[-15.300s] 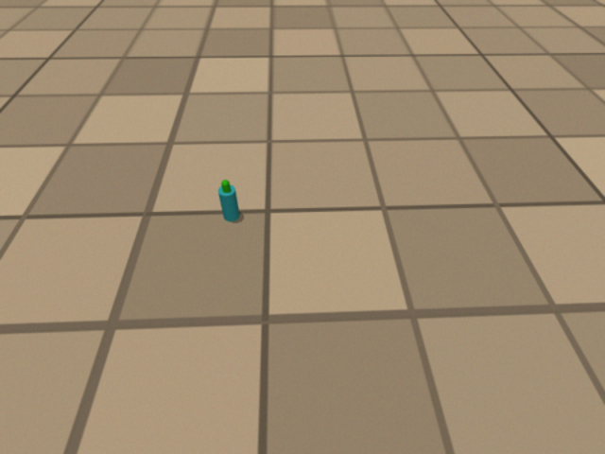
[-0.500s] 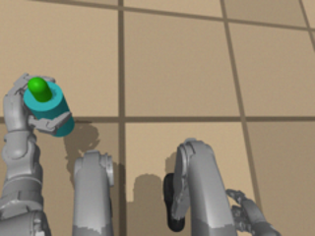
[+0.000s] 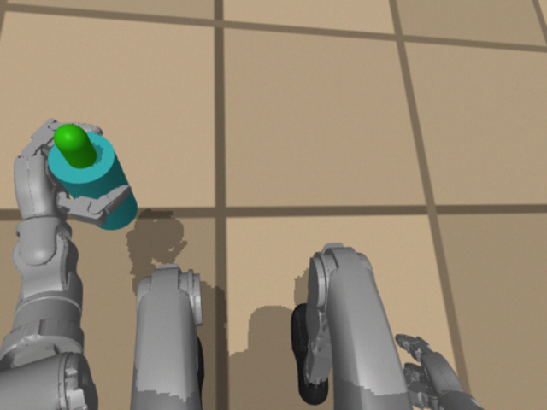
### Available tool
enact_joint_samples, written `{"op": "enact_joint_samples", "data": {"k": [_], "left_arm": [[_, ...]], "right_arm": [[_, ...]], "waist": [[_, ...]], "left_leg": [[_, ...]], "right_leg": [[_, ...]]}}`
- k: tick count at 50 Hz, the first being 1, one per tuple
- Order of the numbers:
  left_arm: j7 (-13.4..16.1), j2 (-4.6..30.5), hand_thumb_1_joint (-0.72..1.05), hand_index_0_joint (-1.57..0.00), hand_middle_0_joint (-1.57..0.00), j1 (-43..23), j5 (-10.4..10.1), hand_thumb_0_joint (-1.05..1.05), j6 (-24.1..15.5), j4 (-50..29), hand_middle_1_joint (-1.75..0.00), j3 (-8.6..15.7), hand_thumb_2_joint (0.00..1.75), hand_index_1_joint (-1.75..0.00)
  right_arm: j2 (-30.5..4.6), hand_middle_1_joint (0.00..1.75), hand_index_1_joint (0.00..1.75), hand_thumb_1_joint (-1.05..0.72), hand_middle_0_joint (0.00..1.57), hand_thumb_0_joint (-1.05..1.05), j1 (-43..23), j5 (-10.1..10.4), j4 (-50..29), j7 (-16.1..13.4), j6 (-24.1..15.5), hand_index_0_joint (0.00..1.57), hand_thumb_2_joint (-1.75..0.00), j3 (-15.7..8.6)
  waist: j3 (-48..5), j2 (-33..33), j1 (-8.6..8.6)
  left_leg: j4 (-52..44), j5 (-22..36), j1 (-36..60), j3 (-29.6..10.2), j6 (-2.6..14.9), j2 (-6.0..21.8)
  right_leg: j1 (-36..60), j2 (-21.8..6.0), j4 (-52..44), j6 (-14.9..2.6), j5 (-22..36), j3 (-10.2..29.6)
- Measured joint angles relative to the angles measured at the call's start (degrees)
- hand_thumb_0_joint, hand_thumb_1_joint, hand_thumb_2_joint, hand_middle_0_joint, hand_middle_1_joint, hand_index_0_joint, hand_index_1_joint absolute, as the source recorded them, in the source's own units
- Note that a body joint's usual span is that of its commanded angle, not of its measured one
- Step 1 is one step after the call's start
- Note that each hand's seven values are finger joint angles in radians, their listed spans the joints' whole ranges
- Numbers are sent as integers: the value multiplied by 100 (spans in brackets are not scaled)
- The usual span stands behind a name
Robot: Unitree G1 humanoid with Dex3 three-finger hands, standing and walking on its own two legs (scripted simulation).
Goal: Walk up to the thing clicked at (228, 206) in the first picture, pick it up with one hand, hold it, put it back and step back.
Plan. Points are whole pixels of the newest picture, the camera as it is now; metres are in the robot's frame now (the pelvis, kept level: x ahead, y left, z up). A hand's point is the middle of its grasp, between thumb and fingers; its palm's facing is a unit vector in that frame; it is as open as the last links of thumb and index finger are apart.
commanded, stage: lift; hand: left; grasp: from the side
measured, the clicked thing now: (95, 178) +0.45 +0.21 -0.07
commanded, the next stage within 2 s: none
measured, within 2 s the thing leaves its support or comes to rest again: neither
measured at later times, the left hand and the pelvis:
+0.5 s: hand (76, 181) +0.41 +0.20 +0.01, palm faces +0.10 -0.99 -0.07, open 10.4 cm; pelvis +0.00 +0.00 +0.05, yaw +0 degrees
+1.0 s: hand out of the picture +0.39 +0.20 +0.19, palm faces +0.14 -0.99 -0.05, open 10.4 cm; pelvis +0.04 +0.00 +0.20, yaw +1 degrees
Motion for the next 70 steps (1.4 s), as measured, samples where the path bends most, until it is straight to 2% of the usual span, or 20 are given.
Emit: {"op": "enact_joint_samples", "data": {"k": [6,11,17,23,29,35,40,45,51,70], "left_arm": [[9,-46,-42,-68,-68,171,-57,0,92,-269,-103,19,110,-103],[-98,-9,-42,-68,-68,344,-138,0,151,-489,-103,-117,110,-103],[-144,-112,-42,-68,-68,647,-242,0,425,-891,-103,-293,110,-103],[-5,-303,-42,-68,-69,1012,-304,0,659,-1399,-103,-438,110,-103],[133,-346,-42,-69,-69,1353,-321,0,937,-2065,-103,-561,110,-103],[312,-458,-42,-69,-69,1603,-446,0,1179,-2514,-103,-676,110,-103],[443,-531,-41,-68,-68,1910,-402,0,1454,-2894,-103,-920,110,-103],[556,-744,-41,-68,-68,2240,-462,0,1545,-3030,-103,-1076,110,-103],[664,-820,-41,-68,-68,2547,-407,0,1531,-3066,-103,-1251,110,-103],[601,-845,-41,-68,-69,2618,-396,0,1349,-2643,-103,-1562,110,-103]], "right_arm": [[22,30,30,-93,20,0,22,13,8,-23,-2,20,-91,-25],[29,30,30,-94,20,0,57,75,-8,-53,-33,20,-91,-68],[3,30,30,-94,20,0,99,195,-141,-110,-83,20,-91,-107],[22,30,30,-94,20,0,105,317,-301,-179,-140,20,-91,-132],[89,30,30,-93,20,0,89,401,-431,-252,-201,20,-91,-158],[128,30,30,-92,20,1,120,499,-429,-332,-235,20,-90,-164],[163,30,30,-92,20,1,173,564,-410,-412,-268,20,-90,-185],[216,30,30,-91,20,1,288,619,-383,-480,-307,20,-90,-169],[292,30,30,-90,20,1,390,600,-350,-548,-372,20,-90,-131],[330,30,30,-90,20,1,589,513,-139,-553,-446,20,-90,-52]], "waist": [[-4,-29,11],[-52,-21,44],[-146,37,112],[-257,60,170],[-278,45,238],[-314,70,353],[-328,125,427],[-386,123,475],[-360,55,490],[-66,8,592]], "left_leg": [[-77,23,66,-7,-28,1],[-179,36,164,-5,-35,5],[-421,43,382,15,-9,34],[-804,75,720,58,19,63],[-1276,130,1162,85,27,93],[-1868,177,1791,110,41,120],[-2432,218,2489,134,70,157],[-3049,280,3267,175,100,203],[-3793,425,4185,207,108,232],[-5506,949,6186,264,122,265]], "right_leg": [[49,-3,-52,-28,14,-11],[139,-5,-138,-44,18,-20],[364,8,-387,-34,28,-28],[700,15,-758,-29,50,-25],[1138,23,-1209,-33,90,-42],[1772,25,-1782,-32,115,-69],[2483,44,-2358,-10,156,-94],[3263,76,-2985,14,227,-102],[4188,96,-3729,19,366,-123],[6217,130,-5453,24,875,-166]]}}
